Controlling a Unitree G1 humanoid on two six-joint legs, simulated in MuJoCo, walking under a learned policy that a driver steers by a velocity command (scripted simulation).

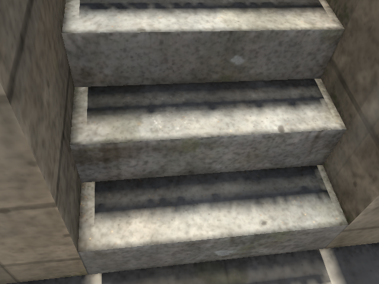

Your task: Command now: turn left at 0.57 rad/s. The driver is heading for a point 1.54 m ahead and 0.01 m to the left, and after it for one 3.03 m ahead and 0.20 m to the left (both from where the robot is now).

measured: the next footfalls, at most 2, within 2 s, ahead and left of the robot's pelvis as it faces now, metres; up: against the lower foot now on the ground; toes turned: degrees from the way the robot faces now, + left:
right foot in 0.22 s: +0.08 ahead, -0.15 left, +0.00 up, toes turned +13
left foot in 0.54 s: +0.04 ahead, +0.08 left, +0.00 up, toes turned +10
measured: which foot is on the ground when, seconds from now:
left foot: down 0.00-0.22, up 0.24-0.52, down 0.54-0.94, up 0.96-1.00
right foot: up 0.00-0.20, down 0.22-0.56, up 0.58-0.92, down 0.94-1.00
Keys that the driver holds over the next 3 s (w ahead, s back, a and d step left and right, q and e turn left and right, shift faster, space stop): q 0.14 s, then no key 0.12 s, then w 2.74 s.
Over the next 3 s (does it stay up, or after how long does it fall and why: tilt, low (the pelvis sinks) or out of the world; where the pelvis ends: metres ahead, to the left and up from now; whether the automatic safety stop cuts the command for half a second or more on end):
stays up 0.32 -0.05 0.00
